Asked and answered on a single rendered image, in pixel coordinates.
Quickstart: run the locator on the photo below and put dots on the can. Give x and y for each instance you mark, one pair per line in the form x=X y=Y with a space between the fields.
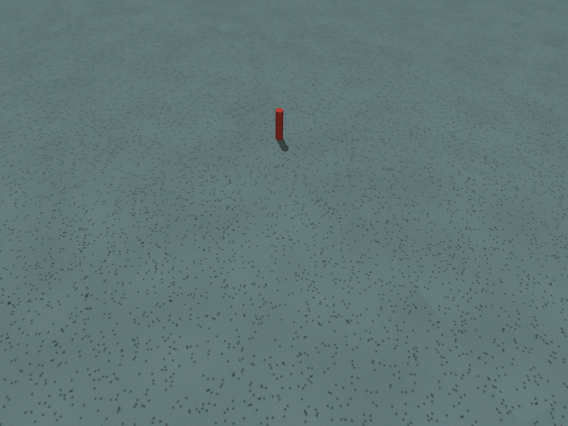
x=279 y=123

